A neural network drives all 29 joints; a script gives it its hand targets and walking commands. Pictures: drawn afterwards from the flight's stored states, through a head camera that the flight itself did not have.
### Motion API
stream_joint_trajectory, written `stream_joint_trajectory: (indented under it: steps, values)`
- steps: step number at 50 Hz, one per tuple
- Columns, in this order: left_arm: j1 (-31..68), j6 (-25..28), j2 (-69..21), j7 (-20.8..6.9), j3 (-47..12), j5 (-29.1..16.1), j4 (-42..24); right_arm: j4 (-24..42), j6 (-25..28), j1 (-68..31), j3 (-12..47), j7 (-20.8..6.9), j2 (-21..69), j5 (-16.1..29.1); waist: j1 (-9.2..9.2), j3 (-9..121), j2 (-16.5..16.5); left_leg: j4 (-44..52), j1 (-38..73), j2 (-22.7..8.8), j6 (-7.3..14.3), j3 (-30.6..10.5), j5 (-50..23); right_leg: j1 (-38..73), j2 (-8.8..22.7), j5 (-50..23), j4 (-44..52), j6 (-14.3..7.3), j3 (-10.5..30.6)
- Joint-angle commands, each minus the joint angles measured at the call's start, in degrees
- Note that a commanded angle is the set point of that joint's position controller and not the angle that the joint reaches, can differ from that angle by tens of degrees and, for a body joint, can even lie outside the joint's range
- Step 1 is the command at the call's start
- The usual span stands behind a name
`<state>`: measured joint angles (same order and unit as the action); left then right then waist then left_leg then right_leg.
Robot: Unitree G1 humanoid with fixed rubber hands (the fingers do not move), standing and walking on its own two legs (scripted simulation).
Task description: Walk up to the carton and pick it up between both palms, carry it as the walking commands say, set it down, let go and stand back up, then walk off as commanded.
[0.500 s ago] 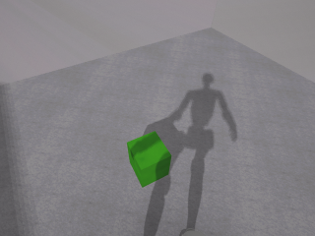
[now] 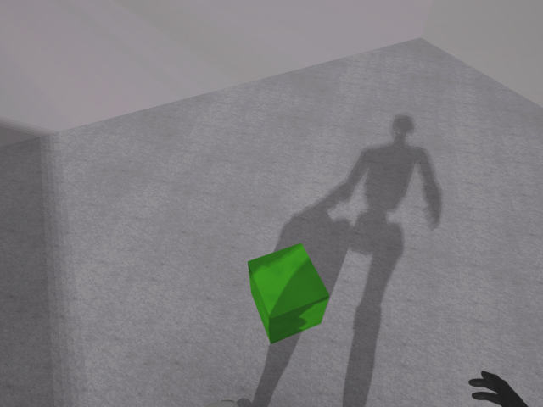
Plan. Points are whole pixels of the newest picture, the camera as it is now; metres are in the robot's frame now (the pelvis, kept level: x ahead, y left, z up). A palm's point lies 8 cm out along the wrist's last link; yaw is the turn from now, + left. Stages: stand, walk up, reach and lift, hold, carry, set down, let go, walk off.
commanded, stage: walk up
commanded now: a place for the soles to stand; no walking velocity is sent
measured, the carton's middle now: (285, 293) +0.58 +0.00 -0.64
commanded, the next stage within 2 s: none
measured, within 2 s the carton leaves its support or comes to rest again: neither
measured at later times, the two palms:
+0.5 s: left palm out of the picture +0.11 +0.34 -0.08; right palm out of the picture +0.09 -0.31 -0.10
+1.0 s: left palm (84, 386) +0.16 +0.31 -0.09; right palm out of the picture +0.16 -0.32 -0.09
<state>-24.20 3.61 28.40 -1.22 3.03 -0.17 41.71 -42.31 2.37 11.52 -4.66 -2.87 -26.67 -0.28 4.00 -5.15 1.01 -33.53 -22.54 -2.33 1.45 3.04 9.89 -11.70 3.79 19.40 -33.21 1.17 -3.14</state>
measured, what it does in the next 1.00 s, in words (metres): steps on the spot: left foot, then right foot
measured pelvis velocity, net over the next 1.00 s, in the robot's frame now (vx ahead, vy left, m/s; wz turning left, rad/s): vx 0.06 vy -0.01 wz -0.02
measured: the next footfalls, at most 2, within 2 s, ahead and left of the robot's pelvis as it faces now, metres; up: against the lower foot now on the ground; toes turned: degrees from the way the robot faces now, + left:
left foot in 0.02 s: +0.13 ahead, +0.12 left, +0.00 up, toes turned +2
right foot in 0.32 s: +0.09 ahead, -0.14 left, +0.00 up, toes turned -4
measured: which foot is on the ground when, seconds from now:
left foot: up 0.00-0.00, down 0.02-1.00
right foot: down 0.00-0.02, up 0.04-0.30, down 0.32-1.00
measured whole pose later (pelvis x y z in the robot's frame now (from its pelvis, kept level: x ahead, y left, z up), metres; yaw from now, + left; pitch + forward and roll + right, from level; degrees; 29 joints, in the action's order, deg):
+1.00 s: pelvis +0.06 -0.01 +0.01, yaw -1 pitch -1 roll +0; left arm -6.5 1.8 23.6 -0.1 -0.1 -0.3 58.4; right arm -59.3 1.2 4.3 -0.5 -0.7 -23.2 0.1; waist 0.0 -1.9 0.6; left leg -26.1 -13.7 -2.5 -0.8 2.2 11.1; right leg -10.5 1.7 14.1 -25.8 0.8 -2.2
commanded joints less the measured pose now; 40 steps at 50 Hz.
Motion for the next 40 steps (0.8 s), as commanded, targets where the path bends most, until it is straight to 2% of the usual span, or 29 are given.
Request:
stream_joint_trajectory:
  steps: [1,2,3,4,6,9,10,11,12,13,14,15,16,17,18,20,22,23,25,26,27,28,29,32,34,35,36,39,40]
  values:
    - [-2.14,-1.27,6.88,2.17,1.1,0.09,-2.59,1.52,1.84,7.47,-2.97,2.86,-12.42,0.35,-4.35,4.22,5.22,12.71,13.47,-20.54,13.79,-24.43,-11.64,-19.33,-2.05,14.95,-29.18,-3.12,7.39]
    - [-2.45,-1.47,7.91,1.83,1.26,0.46,-2.28,1.95,1.57,5.36,-3.17,2.76,-12.99,0.92,-4.71,5.01,4.31,12.98,14.35,-18.38,14.23,-21.03,-11.1,-18.65,-0.48,12.89,-26.92,-3.17,5.28]
    - [-2.55,-1.46,8.04,1.54,1.31,0.75,-1.98,2.17,1.45,3.52,-3.59,2.84,-12.49,0.79,-4.86,4.5,3.99,11.36,15.19,-16.0,12.15,-18.59,-11.94,-19.06,0.32,10.32,-22.83,-2.83,4.98]
    - [-1.37,-1.45,7.56,1.18,1.73,0.43,-1.3,2.1,1.35,4.03,-3.01,2.97,-11.67,0.43,-4.28,3.95,6.48,10.85,10.97,-12.84,10.28,-15.65,-14.13,-15.98,-0.71,8.84,-21.51,-3.04,5.19]
    - [-2.22,-1.75,6.92,1.14,2.28,-0.12,-0.29,2.94,1.28,2.22,-2.41,3.07,-10.98,-0.14,-3.38,4.5,10.75,11.16,5.71,-11.7,9.87,-12.91,-8.89,-10.79,-0.53,6.56,-17.0,-2.77,3.06]
    - [-1.27,-2.06,6.65,0.83,2.31,0.44,1.35,2.93,0.68,-1.0,-1.88,2.68,-10.47,-0.56,-3.16,5.9,12.21,10.47,2.16,-10.93,8.39,-11.16,3.68,-4.21,-1.48,-0.34,-8.97,-2.58,2.02]
    - [-1.36,-1.96,6.48,0.86,2.49,0.6,2.4,3.57,0.33,-2.4,-2.03,2.41,-10.4,-0.26,-2.93,5.81,12.79,10.97,-1.04,-9.7,7.52,-9.69,13.63,-0.94,-1.64,-5.66,-7.49,-2.67,0.56]
    - [-0.26,-1.86,6.31,0.75,2.5,1.24,2.55,3.84,-0.02,-3.26,-1.35,2.32,-9.77,-0.17,-2.55,5.14,8.46,9.98,-3.75,-9.55,7.47,-10.89,19.1,0.72,-2.89,-5.95,-2.73,-3.32,0.16]
    - [0.18,-1.74,6.84,0.99,2.82,1.56,3.18,3.43,-0.64,-4.37,-1.0,2.07,-9.09,-0.25,-2.22,4.53,8.62,8.26,-5.56,-8.69,5.44,-9.43,23.37,3.02,-3.02,-3.62,-1.14,-3.13,0.45]
    - [1.82,-1.45,7.99,1.09,3.2,1.87,3.2,2.95,-0.83,-3.5,-0.23,2.03,-7.26,-0.05,-1.67,4.5,5.43,7.16,-9.1,-7.47,3.73,-8.89,25.21,4.13,-0.31,-2.54,1.02,-4.57,4.03]
    - [4.52,-1.21,9.42,1.01,3.58,2.33,2.49,2.28,-1.12,-1.06,-0.46,2.13,-7.56,-0.22,-2.92,3.8,-0.52,4.35,-9.41,-5.4,2.18,-7.87,29.46,1.45,2.37,8.65,5.84,-4.98,9.53]
    - [8.07,-1.08,9.65,1.2,3.1,2.4,1.31,1.21,-1.34,0.46,-0.51,2.17,-7.91,-0.18,-4.39,0.85,-3.11,1.29,-7.15,-3.56,1.0,-8.68,26.98,-6.56,6.2,21.44,12.22,-6.62,18.16]
    - [11.21,-0.82,9.3,1.23,2.51,2.04,1.34,0.02,-1.56,0.39,-0.89,2.02,-7.55,-0.29,-5.66,-1.79,-3.8,0.06,-1.71,-2.64,0.6,-7.35,23.05,-13.87,7.63,26.77,14.76,-7.81,19.68]
    - [12.44,-0.88,10.0,1.4,2.54,2.16,2.0,-2.03,-1.74,2.62,-1.1,1.72,-7.79,-0.56,-6.37,-0.97,-4.85,-2.58,3.3,-0.85,0.45,-4.96,20.9,-17.68,8.23,32.5,16.63,-7.79,18.45]
    - [13.73,-0.9,10.02,1.36,2.09,2.04,3.1,-3.0,-1.7,2.15,-1.36,1.59,-7.89,-0.36,-6.62,-3.35,-6.55,-3.97,5.47,0.02,-0.05,-4.45,18.61,-22.74,7.54,31.19,17.11,-7.66,18.34]
    - [13.56,-1.13,7.78,1.14,0.83,1.32,4.69,-4.22,-1.14,1.88,-0.97,1.56,-8.57,-0.17,-6.58,-1.66,-3.51,2.96,8.13,-1.97,0.66,-7.0,16.44,-20.2,3.82,20.03,11.69,-5.51,11.51]
    - [11.93,-0.98,6.39,1.08,0.55,0.4,5.12,-4.85,0.03,-0.74,-0.77,2.25,-9.79,-0.76,-3.91,2.61,-0.54,8.68,3.19,-6.1,2.11,-12.62,13.56,-8.27,0.74,-0.23,2.06,-4.17,6.46]
    - [11.11,-1.09,7.53,1.12,1.18,0.45,5.06,-4.45,0.13,-2.22,-0.75,2.38,-10.2,-0.72,-2.71,5.4,-0.79,9.85,1.54,-6.38,2.51,-13.06,14.39,-3.49,-0.22,-2.25,0.03,-3.63,5.04]
    - [12.3,-0.93,6.76,1.17,0.94,0.65,6.07,-5.75,0.3,-2.98,0.15,2.62,-9.16,-0.73,-2.39,8.25,-0.78,9.24,1.54,-5.48,2.2,-10.84,12.51,1.41,0.95,-5.42,0.8,-4.23,5.63]
    - [11.46,-0.96,7.02,1.04,0.97,0.8,7.25,-6.67,0.12,-3.89,0.46,2.55,-9.25,-0.5,-2.52,8.2,-3.48,9.35,0.89,-4.92,1.87,-11.21,13.81,0.57,1.17,-2.72,4.03,-4.32,7.2]
    - [13.55,-1.08,7.03,0.93,0.59,1.08,7.1,-6.98,-0.17,-3.83,0.61,2.4,-8.92,-0.54,-3.56,6.15,-3.88,10.2,1.02,-4.43,1.68,-10.82,16.25,-3.06,1.91,5.08,7.04,-4.65,8.79]
    - [14.06,-1.47,6.39,0.87,0.36,1.4,7.18,-7.01,-0.57,-4.8,0.6,2.03,-8.4,-0.38,-3.35,2.97,-1.57,11.1,-0.17,-4.57,1.35,-10.83,21.23,-7.24,2.24,12.31,9.83,-4.9,10.35]
    - [15.29,-1.59,7.3,0.87,0.5,1.38,7.52,-7.12,-0.79,-4.92,0.53,1.86,-8.99,-0.34,-3.98,1.29,-2.14,10.85,-0.58,-3.94,0.99,-10.04,23.29,-8.53,2.19,15.69,10.52,-4.93,10.69]
    - [15.89,-1.6,7.12,0.94,0.12,0.45,9.86,-10.25,-0.24,-3.97,1.22,1.82,-8.83,-0.44,-4.16,1.05,0.5,12.58,3.44,-4.62,0.84,-10.36,14.75,-7.7,2.78,4.45,8.98,-4.48,9.67]
    - [14.98,-0.69,6.38,1.07,-0.16,0.27,9.79,-11.11,0.53,-4.15,2.01,2.13,-7.35,-0.13,-3.68,5.43,1.27,10.42,7.18,-5.61,1.54,-9.44,-1.68,-2.12,3.39,-13.19,6.07,-4.27,7.99]
    - [15.71,-0.55,5.99,1.26,-0.27,-0.07,10.16,-11.77,0.58,-3.77,2.24,2.26,-6.7,-0.01,-3.48,8.51,-0.02,9.79,9.44,-5.58,1.18,-8.62,-5.47,-0.22,3.51,-14.66,6.6,-3.83,6.94]
    - [16.36,-0.47,6.24,1.32,-0.72,-0.13,10.67,-11.91,0.45,-4.79,2.06,2.3,-7.45,0.25,-3.39,9.46,1.11,8.65,10.82,-5.17,1.03,-7.83,-8.54,0.47,3.55,-17.25,7.46,-3.92,7.53]
    - [17.7,-1.04,6.04,1.25,-0.64,-0.01,11.97,-12.94,0.0,-6.36,2.55,2.29,-7.12,0.16,-3.76,8.71,0.89,10.19,9.71,-5.25,0.71,-7.55,-1.44,0.75,3.71,-13.31,9.21,-3.54,7.5]
    - [17.53,-1.06,7.04,1.41,-0.2,0.26,12.57,-13.07,-0.17,-6.62,2.53,2.31,-6.63,0.41,-3.94,8.28,-0.68,10.78,10.82,-5.38,0.66,-6.9,-1.33,-0.02,4.34,-12.25,9.42,-3.39,8.18]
